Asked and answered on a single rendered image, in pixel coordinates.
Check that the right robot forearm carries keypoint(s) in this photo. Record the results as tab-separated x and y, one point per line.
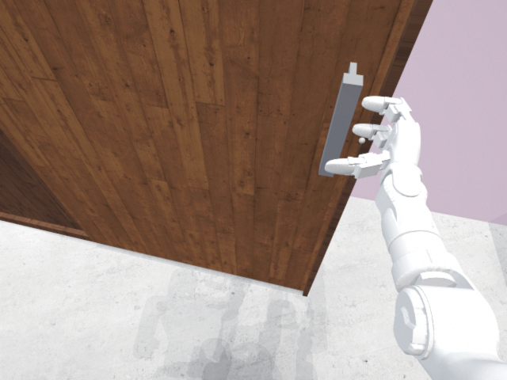
413	241

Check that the wardrobe door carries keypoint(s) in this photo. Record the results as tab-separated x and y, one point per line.
23	192
193	130

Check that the robot right hand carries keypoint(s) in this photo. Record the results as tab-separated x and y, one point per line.
403	142

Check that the robot right upper arm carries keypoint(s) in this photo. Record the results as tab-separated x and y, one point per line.
450	331

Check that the handle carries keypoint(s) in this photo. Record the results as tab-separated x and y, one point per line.
348	96

